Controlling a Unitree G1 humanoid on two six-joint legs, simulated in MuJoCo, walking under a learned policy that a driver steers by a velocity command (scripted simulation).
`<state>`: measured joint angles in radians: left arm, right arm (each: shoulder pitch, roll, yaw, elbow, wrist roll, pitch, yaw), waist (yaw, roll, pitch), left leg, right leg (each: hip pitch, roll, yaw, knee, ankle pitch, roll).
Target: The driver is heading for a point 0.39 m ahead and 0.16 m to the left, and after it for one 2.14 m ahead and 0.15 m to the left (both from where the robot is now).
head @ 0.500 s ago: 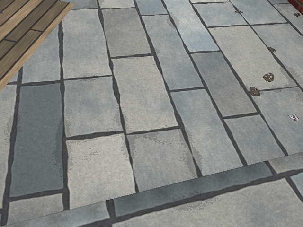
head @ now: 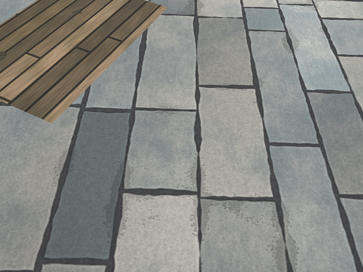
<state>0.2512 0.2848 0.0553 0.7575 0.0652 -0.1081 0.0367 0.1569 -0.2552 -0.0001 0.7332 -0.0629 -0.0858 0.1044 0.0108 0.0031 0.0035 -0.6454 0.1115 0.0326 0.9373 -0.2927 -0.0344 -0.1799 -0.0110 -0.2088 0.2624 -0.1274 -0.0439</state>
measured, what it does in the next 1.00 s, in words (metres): walks ahead, turning left: left foot, then right foot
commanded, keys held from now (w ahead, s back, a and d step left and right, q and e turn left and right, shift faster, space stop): q+shift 0.48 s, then shift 0.52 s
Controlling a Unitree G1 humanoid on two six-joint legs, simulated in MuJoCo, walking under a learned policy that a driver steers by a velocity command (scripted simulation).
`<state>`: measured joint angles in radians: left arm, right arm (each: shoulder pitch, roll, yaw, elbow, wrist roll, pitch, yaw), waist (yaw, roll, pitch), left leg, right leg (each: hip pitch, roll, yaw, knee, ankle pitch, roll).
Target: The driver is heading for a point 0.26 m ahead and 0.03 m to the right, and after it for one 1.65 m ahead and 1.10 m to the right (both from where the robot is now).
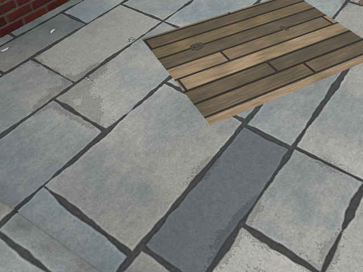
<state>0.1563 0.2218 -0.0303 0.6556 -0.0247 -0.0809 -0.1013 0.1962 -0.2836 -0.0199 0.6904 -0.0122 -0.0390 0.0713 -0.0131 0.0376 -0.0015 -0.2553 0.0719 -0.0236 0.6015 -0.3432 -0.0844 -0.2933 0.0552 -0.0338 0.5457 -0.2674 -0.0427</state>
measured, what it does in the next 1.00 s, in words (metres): goes down, turning right: right foot 0.13 m lower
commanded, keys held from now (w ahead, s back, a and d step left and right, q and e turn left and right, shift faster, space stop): shift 0.06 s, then w+shift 0.16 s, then w+e+shift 0.78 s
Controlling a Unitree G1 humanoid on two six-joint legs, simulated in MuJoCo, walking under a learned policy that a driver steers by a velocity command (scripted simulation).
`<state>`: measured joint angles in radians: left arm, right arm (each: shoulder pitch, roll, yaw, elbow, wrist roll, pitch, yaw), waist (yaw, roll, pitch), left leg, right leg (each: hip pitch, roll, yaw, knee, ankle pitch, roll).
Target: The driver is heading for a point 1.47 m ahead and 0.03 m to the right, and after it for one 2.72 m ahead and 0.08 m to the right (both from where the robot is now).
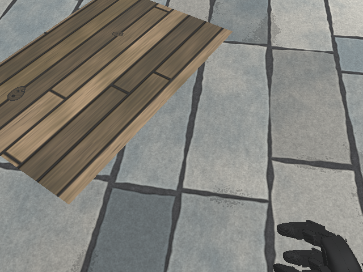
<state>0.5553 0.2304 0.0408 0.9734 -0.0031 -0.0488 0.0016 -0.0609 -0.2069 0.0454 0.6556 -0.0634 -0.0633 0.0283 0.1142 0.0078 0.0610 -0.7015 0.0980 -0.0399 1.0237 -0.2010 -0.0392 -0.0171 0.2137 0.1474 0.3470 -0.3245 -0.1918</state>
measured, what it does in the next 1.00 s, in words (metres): goes down: left foot, then right foot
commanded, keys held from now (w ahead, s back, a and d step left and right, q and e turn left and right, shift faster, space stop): w+e+shift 0.18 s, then w+shift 0.34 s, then w+q+shift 0.48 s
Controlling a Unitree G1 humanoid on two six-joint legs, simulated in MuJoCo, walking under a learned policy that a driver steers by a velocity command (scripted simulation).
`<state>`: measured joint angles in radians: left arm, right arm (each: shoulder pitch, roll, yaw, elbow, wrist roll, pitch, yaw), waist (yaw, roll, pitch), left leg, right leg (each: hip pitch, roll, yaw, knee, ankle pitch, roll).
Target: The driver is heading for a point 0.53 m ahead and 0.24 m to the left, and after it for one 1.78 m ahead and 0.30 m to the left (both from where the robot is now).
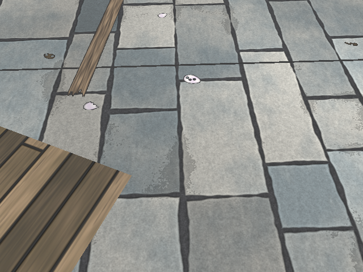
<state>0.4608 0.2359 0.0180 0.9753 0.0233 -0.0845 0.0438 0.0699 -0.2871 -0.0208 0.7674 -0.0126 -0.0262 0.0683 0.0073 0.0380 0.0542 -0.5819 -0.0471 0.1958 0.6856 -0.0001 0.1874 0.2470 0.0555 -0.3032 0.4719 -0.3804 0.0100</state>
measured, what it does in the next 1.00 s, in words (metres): walks ahead, turning left: left foot, then right foot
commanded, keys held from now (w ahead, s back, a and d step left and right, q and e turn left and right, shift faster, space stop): w+q+shift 0.62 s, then w+e+shift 0.38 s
